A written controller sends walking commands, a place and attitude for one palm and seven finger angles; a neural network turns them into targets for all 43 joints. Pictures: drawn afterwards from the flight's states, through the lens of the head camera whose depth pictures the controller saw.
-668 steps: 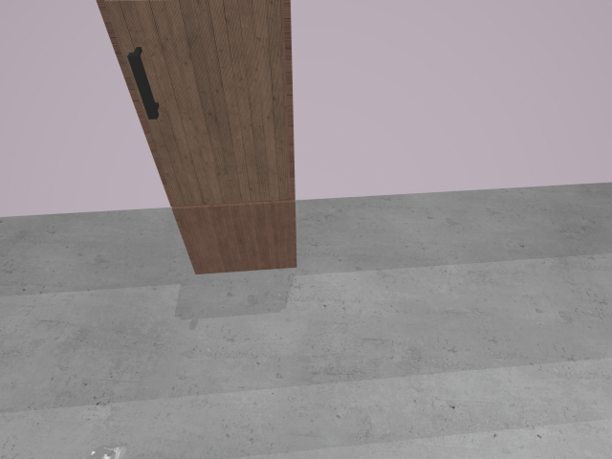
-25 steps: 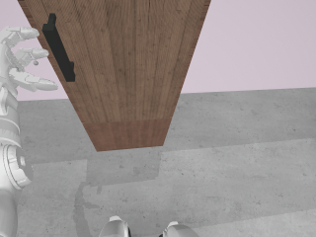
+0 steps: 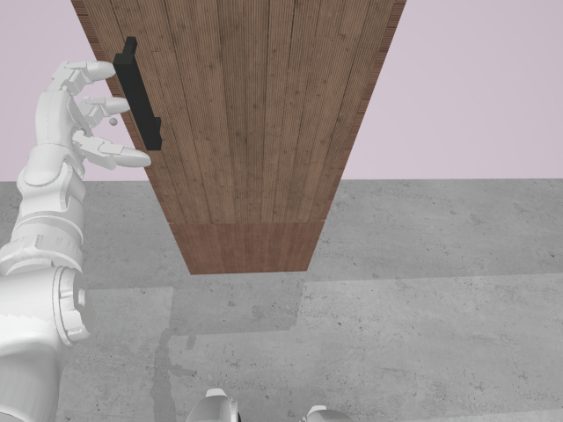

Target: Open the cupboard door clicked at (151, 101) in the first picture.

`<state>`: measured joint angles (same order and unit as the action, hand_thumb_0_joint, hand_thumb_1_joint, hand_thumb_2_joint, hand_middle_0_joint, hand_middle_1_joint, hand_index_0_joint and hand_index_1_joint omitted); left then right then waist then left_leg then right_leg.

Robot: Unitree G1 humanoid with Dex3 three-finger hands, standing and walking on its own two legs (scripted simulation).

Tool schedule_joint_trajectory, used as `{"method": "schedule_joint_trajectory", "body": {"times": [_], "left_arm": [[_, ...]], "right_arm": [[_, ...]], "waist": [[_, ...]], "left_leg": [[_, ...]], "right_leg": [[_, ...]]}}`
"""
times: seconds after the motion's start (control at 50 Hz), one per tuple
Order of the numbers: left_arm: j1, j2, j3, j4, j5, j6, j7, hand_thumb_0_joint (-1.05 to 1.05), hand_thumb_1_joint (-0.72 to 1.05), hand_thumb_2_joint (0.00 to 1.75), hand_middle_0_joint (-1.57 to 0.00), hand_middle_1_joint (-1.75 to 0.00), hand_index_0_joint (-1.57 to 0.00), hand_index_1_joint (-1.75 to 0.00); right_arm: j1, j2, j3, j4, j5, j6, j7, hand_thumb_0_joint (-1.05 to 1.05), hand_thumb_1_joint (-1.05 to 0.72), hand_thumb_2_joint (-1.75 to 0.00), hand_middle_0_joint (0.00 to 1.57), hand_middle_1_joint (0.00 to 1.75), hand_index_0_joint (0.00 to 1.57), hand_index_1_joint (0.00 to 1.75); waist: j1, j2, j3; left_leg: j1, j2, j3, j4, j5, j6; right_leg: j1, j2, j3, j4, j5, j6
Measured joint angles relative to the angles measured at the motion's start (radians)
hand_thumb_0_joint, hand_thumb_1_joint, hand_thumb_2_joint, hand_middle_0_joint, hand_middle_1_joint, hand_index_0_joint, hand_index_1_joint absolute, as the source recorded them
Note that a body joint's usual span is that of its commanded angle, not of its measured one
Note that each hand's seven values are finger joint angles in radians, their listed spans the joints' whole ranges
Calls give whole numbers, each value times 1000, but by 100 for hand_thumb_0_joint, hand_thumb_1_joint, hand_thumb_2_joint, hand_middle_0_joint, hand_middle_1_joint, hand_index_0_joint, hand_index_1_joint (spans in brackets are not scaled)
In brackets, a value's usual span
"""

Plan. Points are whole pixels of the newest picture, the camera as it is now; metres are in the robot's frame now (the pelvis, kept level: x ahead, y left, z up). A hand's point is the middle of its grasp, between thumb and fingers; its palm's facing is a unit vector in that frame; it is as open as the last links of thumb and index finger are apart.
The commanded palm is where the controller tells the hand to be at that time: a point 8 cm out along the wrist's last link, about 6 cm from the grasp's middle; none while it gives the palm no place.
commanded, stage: slide the fingers in behind the handle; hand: left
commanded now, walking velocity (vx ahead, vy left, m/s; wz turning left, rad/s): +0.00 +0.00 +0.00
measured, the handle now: (143, 98) +0.55 +0.18 +0.11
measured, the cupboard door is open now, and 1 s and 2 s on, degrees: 0 0 0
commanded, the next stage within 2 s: close the thumb around the handle in 1.08 s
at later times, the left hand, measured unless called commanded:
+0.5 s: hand (117, 121) +0.50 +0.21 +0.11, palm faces +0.10 -1.00 +0.00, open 14.5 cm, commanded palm +0.49 +0.21 +0.11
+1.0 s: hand (156, 123) +0.50 +0.16 +0.10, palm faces +0.05 -1.00 -0.02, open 13.6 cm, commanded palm +0.49 +0.20 +0.11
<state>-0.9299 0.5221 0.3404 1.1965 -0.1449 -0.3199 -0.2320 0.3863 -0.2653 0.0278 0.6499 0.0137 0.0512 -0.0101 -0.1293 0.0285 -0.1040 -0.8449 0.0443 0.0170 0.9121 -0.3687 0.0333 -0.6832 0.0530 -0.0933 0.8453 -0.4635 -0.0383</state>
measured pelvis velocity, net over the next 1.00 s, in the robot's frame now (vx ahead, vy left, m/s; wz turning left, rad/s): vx -0.01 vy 0.00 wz -0.01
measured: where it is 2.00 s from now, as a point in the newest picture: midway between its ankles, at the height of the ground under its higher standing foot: outside the picture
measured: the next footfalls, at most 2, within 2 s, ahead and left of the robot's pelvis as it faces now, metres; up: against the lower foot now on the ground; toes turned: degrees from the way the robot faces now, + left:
none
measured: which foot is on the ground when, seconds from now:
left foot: down 0.00-1.00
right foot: down 0.00-1.00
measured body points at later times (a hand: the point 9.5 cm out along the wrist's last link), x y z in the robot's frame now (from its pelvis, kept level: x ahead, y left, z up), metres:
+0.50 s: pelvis -0.01 +0.00 +0.00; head +0.10 +0.02 +0.43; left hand +0.49 +0.26 +0.12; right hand +0.00 -0.27 -0.12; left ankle +0.03 +0.10 -0.69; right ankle -0.04 -0.10 -0.69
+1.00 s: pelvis -0.01 +0.00 +0.00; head +0.09 +0.01 +0.43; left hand +0.50 +0.21 +0.11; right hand +0.00 -0.26 -0.12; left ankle +0.03 +0.10 -0.69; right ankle -0.04 -0.10 -0.69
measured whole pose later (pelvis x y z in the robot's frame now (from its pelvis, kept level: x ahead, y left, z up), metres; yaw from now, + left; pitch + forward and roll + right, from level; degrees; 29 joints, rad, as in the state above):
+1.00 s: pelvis -0.01 +0.00 +0.00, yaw +0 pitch +17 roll -3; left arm -0.98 0.43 0.31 1.25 -0.08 -0.36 -0.10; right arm 0.40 -0.26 0.03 0.66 -0.01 -0.01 0.02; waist -0.16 0.04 -0.10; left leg -0.88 0.04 0.03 0.93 -0.36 0.04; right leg -0.73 0.05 -0.08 0.89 -0.46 -0.04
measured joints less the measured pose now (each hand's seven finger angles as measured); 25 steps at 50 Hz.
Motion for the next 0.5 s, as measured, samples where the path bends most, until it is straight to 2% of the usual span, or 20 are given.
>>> {"method": "schedule_joint_trajectory", "body": {"times": [0.28,0.5], "left_arm": [[-66,4,-54,24,-12,7,34,-2,-50,30,-30,-120,-23,-125],[-69,-27,-96,12,-29,6,72,-2,-50,30,-30,-120,-17,-125]], "right_arm": [[15,-6,-7,34,-7,-21,5,0,-91,-90,20,30,20,30],[33,-5,-16,56,-12,-39,17,0,-91,-90,20,30,20,30]], "waist": [[2,-2,6],[8,1,0]], "left_leg": [[-43,-9,-28,17,9,-7],[-53,-14,-39,23,11,-7]], "right_leg": [[-33,-4,-29,18,-4,-8],[-37,-7,-40,21,-4,-9]]}}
